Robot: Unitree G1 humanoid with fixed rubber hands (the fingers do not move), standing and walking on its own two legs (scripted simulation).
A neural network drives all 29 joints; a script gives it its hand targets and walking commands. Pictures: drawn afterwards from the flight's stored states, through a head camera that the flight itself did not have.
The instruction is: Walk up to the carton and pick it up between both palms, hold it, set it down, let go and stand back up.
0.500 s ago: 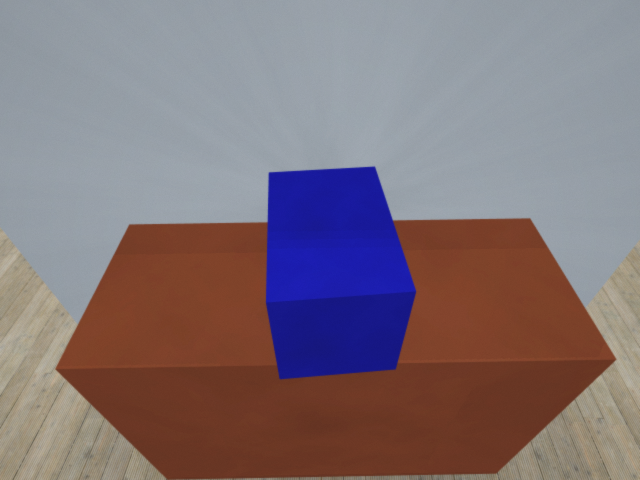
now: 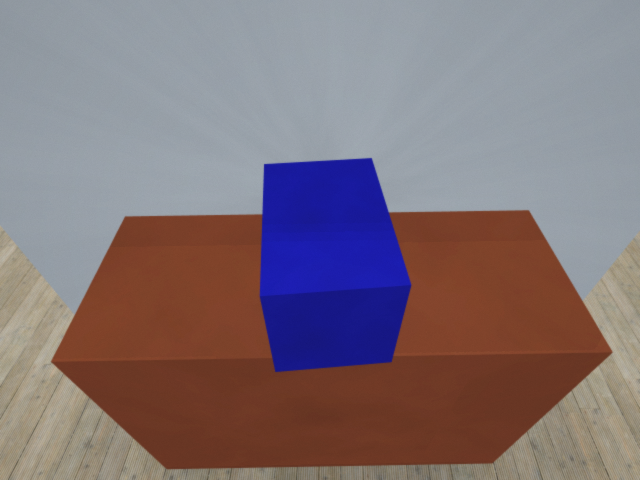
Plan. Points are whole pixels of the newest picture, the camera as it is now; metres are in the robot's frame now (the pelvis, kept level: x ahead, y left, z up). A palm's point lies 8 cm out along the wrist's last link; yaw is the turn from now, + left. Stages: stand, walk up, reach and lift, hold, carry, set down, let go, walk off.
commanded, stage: stand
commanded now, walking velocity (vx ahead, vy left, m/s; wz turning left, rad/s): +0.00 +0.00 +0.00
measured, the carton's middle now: (325, 260) +0.48 +0.01 -0.02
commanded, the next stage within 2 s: none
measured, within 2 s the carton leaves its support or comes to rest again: neither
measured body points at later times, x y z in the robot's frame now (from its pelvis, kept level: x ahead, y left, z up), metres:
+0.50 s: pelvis +0.00 -0.01 +0.00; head +0.01 -0.01 +0.45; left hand -0.03 +0.18 -0.17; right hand -0.02 -0.20 -0.17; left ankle +0.01 +0.12 -0.74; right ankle +0.02 -0.16 -0.74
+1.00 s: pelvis +0.02 -0.01 +0.00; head +0.03 -0.01 +0.45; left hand -0.01 +0.19 -0.17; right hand +0.00 -0.20 -0.16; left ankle +0.01 +0.12 -0.74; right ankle +0.02 -0.16 -0.74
